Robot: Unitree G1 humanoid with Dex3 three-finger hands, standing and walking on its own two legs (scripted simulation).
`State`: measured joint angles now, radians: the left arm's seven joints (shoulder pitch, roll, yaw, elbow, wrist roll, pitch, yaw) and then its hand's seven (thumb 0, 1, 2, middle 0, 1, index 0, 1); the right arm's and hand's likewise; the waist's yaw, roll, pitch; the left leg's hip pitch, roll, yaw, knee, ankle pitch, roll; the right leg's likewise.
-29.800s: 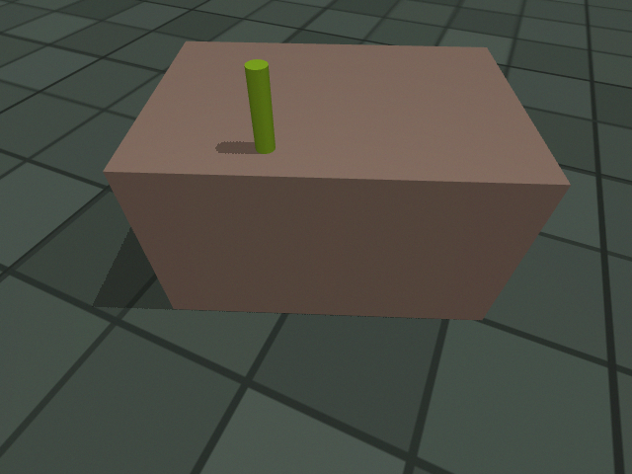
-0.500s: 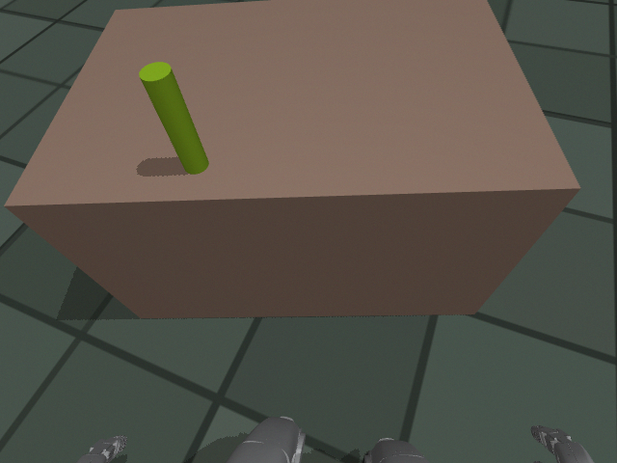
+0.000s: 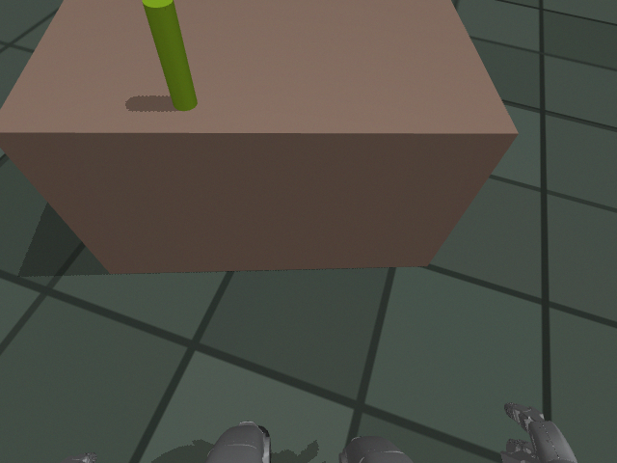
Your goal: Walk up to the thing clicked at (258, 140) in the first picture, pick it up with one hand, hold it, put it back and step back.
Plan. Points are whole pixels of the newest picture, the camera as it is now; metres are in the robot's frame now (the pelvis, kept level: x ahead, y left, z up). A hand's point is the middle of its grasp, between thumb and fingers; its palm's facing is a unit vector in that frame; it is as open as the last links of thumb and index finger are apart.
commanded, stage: step back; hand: left
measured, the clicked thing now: (173, 58) +0.82 +0.30 +0.00
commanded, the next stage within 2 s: stand in 1.56 s
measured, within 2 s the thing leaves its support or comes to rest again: neither
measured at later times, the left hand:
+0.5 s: hand out of the picture -0.05 +0.26 -0.15, palm faces +0.05 -0.91 -0.40, open 7.4 cm
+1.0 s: hand out of the picture -0.19 +0.25 -0.15, palm faces +0.05 -0.93 -0.35, open 7.4 cm
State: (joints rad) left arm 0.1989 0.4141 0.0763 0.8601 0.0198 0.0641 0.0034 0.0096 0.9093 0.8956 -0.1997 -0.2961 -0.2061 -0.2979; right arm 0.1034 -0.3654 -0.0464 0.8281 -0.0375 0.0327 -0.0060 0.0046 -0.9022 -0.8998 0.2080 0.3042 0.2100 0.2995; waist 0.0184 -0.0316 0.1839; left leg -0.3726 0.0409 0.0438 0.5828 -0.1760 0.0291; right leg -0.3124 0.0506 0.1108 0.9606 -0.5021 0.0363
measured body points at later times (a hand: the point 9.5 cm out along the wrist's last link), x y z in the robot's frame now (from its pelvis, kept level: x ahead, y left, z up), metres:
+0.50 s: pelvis -0.17 -0.02 -0.01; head -0.11 -0.01 +0.44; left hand -0.05 +0.31 -0.12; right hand -0.07 -0.33 -0.13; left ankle -0.16 +0.10 -0.73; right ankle -0.11 -0.14 -0.70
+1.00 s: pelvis -0.24 -0.02 +0.00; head -0.23 -0.02 +0.45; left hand -0.20 +0.29 -0.12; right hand -0.16 -0.34 -0.12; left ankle -0.22 +0.10 -0.73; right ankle -0.23 -0.16 -0.72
